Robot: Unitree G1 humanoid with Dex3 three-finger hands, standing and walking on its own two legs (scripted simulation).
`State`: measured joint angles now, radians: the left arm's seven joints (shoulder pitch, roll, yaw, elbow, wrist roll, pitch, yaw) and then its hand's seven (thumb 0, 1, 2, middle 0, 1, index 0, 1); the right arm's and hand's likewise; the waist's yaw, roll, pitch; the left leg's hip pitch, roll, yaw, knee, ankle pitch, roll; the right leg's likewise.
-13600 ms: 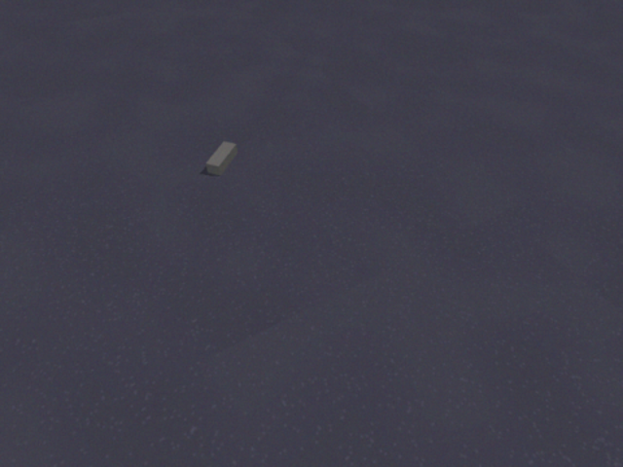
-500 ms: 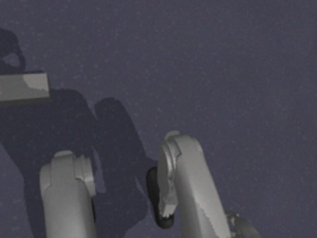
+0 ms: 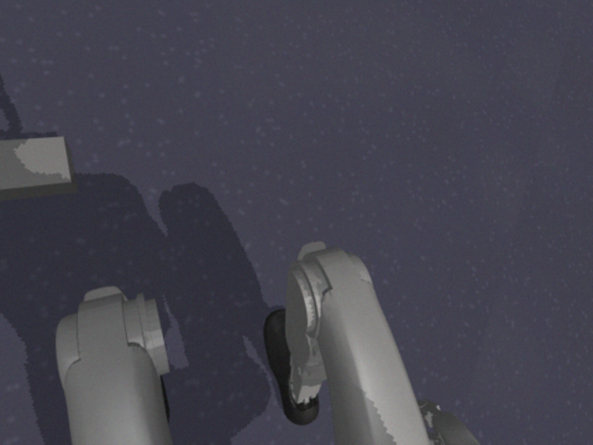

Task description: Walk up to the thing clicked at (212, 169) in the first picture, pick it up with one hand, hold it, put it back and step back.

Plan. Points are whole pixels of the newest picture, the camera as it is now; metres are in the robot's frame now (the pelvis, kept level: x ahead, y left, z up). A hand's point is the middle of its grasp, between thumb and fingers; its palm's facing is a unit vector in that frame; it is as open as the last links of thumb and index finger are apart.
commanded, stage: rise first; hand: left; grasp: from above
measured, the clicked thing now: out of the picture +0.51 +0.32 -0.29
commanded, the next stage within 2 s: approach in 0.88 s
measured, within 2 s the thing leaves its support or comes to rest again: neither
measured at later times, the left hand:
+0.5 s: hand out of the picture +0.45 +0.36 -0.18, palm faces -0.45 -0.08 -0.89, open 14.0 cm
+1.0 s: hand out of the picture +0.45 +0.36 -0.18, palm faces -0.45 -0.08 -0.89, open 13.9 cm
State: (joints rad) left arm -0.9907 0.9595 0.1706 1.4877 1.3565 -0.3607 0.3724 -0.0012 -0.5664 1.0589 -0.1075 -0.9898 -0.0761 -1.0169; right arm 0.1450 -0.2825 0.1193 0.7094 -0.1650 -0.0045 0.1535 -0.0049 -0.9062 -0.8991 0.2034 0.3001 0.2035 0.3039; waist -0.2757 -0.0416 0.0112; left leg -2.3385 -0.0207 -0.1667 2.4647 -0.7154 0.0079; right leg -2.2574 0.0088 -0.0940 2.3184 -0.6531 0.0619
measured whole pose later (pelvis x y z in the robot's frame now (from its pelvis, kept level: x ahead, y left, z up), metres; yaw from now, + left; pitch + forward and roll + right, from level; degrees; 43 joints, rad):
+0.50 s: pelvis +0.00 +0.00 +0.00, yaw +0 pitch +33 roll -12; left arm -0.99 0.96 0.16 1.48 1.35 -0.34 0.37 0.00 -0.53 1.03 -0.12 -0.99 -0.10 -1.00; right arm 0.15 -0.28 0.13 0.70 -0.16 -0.02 0.16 0.00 -0.91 -0.90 0.20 0.30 0.20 0.30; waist -0.29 -0.04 0.01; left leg -2.34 -0.02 -0.17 2.47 -0.71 0.01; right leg -2.26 0.01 -0.10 2.32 -0.65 0.06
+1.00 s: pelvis +0.00 +0.00 +0.00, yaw -1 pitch +32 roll -13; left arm -1.00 0.98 0.15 1.48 1.36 -0.35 0.36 0.00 -0.52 1.02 -0.12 -1.01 -0.11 -1.02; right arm 0.16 -0.29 0.14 0.69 -0.16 -0.02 0.16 0.00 -0.90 -0.90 0.20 0.30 0.20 0.30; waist -0.29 -0.05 0.03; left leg -2.35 -0.03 -0.18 2.47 -0.70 0.01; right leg -2.26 0.01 -0.10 2.32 -0.64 0.06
